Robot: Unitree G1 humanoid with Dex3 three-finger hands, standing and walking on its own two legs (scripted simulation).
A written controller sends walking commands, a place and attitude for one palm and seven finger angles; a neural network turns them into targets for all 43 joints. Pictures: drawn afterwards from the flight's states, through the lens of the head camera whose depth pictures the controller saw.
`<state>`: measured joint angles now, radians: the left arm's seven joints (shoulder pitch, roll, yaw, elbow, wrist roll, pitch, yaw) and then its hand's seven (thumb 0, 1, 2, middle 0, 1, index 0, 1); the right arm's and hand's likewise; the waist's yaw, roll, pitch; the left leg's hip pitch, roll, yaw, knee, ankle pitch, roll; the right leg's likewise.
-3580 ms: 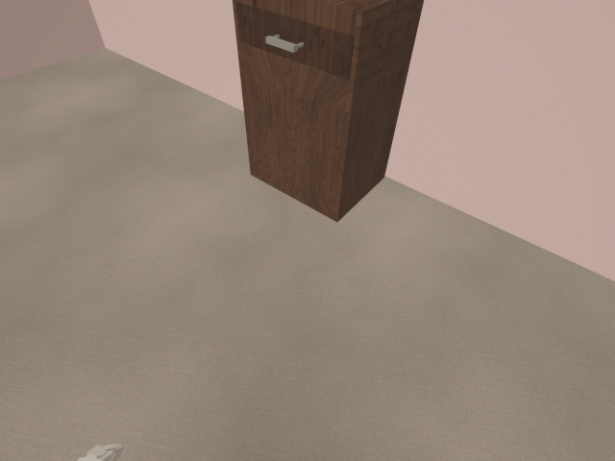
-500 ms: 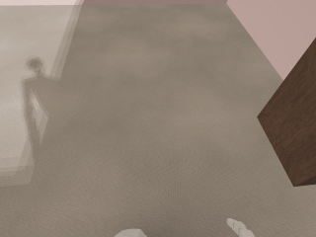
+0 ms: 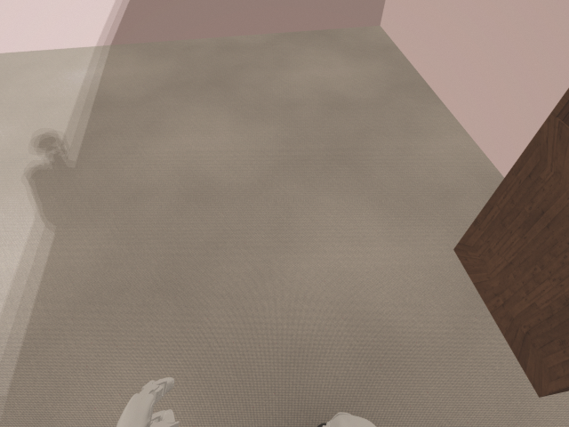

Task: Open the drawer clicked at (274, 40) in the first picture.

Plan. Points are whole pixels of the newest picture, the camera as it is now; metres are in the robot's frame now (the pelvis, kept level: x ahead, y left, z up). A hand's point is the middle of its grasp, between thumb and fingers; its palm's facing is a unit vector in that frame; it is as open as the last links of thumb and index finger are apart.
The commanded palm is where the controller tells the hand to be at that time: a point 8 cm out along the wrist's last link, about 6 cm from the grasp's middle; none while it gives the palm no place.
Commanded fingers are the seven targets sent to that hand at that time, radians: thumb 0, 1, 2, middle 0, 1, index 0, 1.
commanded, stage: walk to a spot facing it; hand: left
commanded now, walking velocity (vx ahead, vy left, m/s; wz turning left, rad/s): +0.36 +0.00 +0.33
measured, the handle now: out of the picture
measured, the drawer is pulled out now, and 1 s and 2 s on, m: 0.00 0.00 0.00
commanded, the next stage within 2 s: turn to face it in 0.34 s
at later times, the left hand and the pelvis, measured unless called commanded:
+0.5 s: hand out of the picture +0.10 +0.22 -0.18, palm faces +0.28 -0.95 -0.16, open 7.4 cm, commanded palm none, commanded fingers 0.00 0.90 0.90 -0.20 -0.30 -0.20 -0.30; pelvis +0.21 +0.06 +0.00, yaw +11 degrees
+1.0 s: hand (163, 285) +0.40 +0.24 -0.15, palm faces -0.01 -0.96 -0.28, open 7.4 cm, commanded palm none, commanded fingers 0.00 0.90 0.90 -0.20 -0.30 -0.20 -0.30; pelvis +0.31 +0.04 +0.00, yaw -4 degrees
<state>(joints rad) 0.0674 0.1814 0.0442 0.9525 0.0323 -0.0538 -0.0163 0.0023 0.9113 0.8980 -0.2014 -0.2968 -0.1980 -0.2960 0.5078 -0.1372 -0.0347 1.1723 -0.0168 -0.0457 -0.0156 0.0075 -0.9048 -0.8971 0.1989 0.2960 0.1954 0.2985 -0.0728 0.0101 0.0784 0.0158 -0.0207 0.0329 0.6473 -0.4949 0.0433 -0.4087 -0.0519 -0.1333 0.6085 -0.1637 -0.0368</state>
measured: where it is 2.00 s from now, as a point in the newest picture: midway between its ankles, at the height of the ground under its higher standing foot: (262, 391)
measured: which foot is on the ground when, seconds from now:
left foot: up 0.00-0.40, down 0.42-0.94, up 0.96-1.00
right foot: down 0.00-0.44, up 0.46-0.92, down 0.94-1.00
